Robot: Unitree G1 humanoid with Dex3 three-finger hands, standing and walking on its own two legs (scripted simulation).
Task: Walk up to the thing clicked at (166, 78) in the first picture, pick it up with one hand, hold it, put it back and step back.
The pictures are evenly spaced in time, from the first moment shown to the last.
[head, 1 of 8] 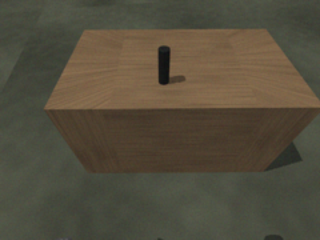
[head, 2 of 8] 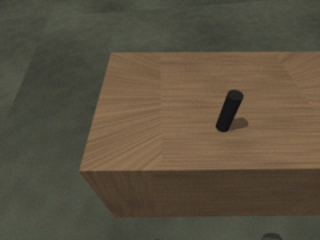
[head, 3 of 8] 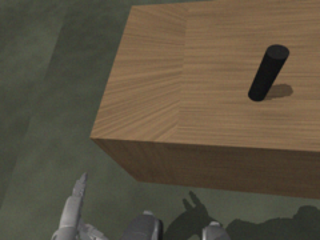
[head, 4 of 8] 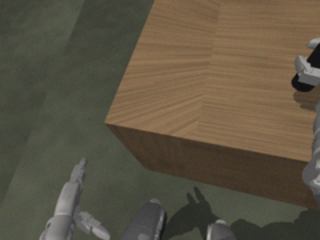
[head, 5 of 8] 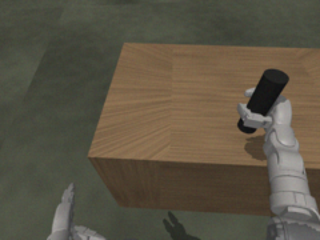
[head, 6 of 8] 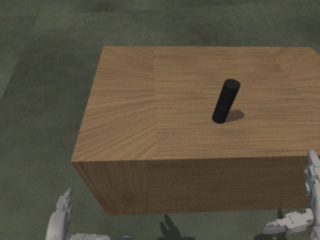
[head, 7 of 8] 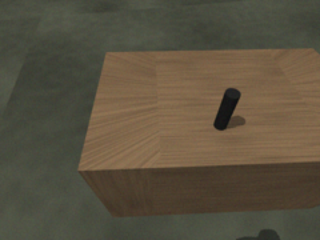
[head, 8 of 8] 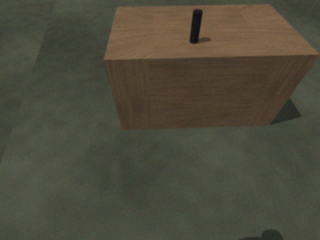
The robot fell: no
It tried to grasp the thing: yes
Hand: right
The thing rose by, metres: 0.22
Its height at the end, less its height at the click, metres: +0.00
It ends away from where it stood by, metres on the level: 0.01
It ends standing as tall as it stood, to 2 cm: yes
